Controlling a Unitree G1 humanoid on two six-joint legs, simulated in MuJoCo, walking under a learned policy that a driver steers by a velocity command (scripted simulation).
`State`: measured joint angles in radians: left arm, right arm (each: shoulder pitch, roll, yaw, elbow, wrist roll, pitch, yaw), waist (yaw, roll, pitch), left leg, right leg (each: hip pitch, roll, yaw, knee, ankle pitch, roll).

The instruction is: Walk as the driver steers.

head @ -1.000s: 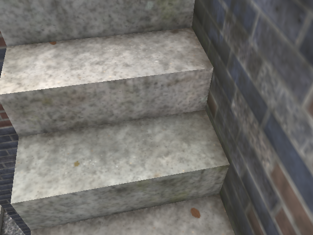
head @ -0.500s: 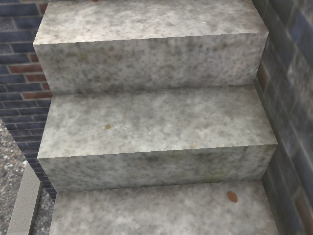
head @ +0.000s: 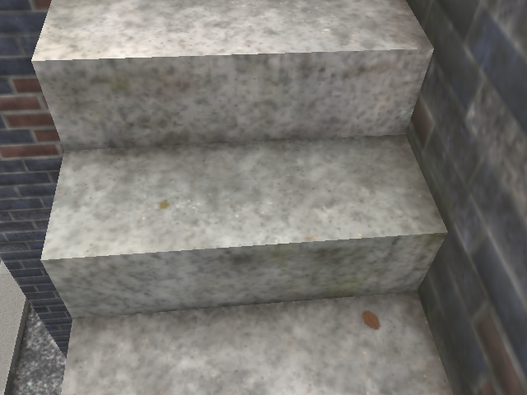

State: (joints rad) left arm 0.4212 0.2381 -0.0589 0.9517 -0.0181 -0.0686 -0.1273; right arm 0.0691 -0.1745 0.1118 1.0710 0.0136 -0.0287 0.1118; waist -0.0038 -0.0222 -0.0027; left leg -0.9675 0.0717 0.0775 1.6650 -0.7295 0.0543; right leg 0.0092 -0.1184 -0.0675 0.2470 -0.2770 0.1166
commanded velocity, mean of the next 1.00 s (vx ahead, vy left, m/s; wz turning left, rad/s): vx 0.11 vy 0.00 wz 0.00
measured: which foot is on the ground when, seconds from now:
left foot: down 0.00-1.00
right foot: down 0.00-1.00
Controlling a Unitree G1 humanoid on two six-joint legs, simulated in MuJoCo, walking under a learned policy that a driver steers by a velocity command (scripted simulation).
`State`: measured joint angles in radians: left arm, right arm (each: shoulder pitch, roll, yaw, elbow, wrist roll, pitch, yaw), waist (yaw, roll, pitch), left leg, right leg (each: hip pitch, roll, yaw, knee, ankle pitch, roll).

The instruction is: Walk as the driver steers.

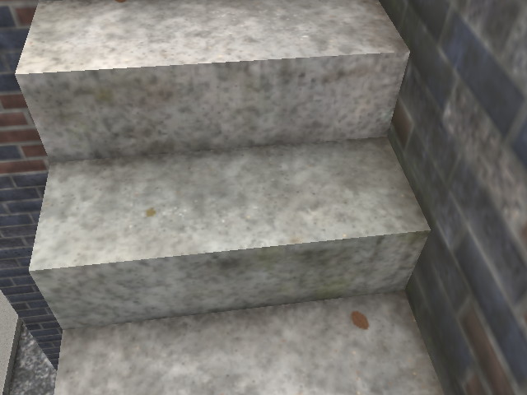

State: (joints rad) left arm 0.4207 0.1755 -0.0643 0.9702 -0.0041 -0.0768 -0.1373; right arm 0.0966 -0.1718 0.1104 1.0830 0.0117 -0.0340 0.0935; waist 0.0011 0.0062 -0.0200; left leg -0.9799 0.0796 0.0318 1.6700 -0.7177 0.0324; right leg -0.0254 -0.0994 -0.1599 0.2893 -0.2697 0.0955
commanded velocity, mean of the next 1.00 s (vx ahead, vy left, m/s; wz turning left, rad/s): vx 0.09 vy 0.00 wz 0.00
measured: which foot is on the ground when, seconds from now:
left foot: down 0.00-1.00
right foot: down 0.00-1.00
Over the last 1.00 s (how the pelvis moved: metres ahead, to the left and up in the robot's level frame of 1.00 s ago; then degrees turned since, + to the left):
-0.01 -0.01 0.00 -2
